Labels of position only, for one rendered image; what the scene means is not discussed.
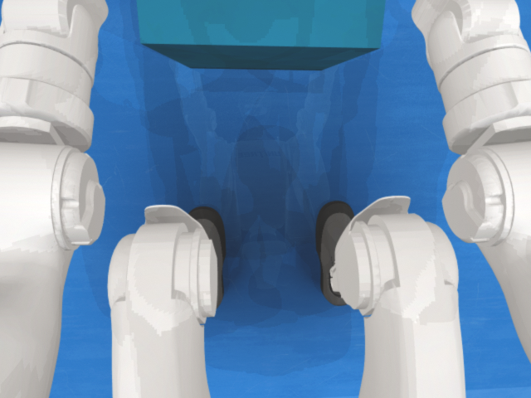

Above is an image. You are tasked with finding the right robot foot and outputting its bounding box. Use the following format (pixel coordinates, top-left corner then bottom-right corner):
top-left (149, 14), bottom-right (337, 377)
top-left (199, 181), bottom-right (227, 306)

top-left (316, 201), bottom-right (354, 306)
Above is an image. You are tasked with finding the robot left upper arm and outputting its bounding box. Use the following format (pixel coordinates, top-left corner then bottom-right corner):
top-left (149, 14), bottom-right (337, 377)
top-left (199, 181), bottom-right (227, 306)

top-left (0, 142), bottom-right (105, 398)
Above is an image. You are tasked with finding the right robot forearm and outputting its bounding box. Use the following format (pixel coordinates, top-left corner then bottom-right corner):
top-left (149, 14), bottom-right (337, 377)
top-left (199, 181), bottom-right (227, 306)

top-left (412, 0), bottom-right (531, 155)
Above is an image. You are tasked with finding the left robot thigh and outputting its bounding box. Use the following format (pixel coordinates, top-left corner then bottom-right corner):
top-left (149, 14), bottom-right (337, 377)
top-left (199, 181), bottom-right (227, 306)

top-left (110, 222), bottom-right (217, 398)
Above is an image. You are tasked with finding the carton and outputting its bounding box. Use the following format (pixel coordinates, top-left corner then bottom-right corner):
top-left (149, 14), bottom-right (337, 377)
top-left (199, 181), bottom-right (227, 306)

top-left (136, 0), bottom-right (386, 70)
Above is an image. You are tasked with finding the left robot forearm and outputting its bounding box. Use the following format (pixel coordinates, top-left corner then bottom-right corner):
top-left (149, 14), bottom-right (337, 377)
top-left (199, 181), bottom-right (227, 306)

top-left (0, 0), bottom-right (109, 153)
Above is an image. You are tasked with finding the robot right upper arm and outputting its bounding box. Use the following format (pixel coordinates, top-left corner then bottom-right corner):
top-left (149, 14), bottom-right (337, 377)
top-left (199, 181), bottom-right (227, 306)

top-left (442, 141), bottom-right (531, 363)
